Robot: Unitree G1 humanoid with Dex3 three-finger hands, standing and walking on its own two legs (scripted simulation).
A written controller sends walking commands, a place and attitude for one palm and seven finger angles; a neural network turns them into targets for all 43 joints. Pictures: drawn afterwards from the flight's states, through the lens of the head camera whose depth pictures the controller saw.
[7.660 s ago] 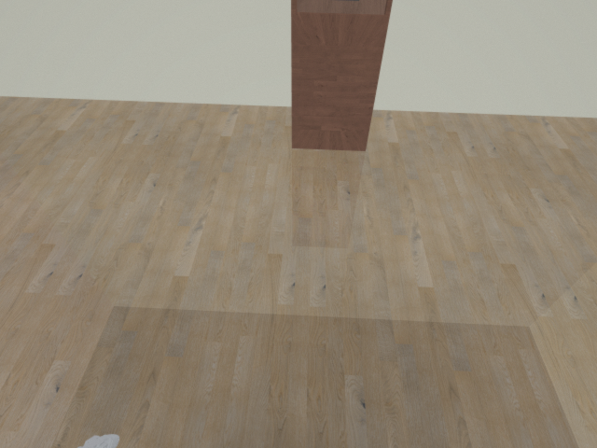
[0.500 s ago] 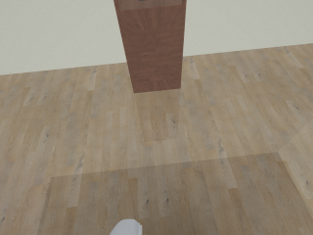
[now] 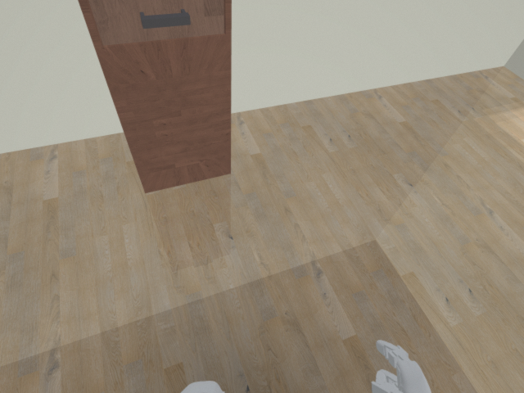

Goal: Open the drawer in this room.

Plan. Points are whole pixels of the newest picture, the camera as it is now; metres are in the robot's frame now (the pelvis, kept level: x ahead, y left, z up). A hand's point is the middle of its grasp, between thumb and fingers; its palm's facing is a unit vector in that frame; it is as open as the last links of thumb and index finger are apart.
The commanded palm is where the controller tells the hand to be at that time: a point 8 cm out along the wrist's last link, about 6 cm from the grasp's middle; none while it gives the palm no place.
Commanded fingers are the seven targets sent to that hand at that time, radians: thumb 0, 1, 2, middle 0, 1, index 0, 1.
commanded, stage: walk to a spot facing it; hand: left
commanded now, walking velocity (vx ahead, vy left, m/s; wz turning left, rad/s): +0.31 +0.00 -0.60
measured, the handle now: (164, 17) +1.02 +0.41 +0.03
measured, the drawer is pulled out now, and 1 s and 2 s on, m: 0.00 0.00 0.00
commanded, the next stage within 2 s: turn to face it in 1.18 s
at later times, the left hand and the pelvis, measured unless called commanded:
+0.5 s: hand (226, 262) +0.38 +0.11 -0.16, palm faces -0.39 -0.91 -0.10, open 7.4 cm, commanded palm none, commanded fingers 0.00 0.90 0.90 -0.20 -0.30 -0.20 -0.30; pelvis +0.18 +0.01 +0.00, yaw -18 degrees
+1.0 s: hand (221, 206) +0.52 +0.15 -0.16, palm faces -0.45 -0.84 -0.30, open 7.3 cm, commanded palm none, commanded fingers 0.00 0.90 0.90 -0.20 -0.30 -0.20 -0.30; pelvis +0.40 -0.04 +0.00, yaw -36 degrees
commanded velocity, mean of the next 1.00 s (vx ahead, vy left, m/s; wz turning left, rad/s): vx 0.22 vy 0.00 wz -0.60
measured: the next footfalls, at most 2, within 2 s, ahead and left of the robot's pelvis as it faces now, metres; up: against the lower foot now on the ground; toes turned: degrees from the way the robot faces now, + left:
right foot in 0.58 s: +0.29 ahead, -0.10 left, +0.00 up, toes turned -30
left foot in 1.02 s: +0.58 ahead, -0.01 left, +0.00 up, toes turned -31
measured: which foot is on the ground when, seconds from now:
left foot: down 0.00-0.56, up 0.58-1.00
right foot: up 0.00-0.56, down 0.58-1.00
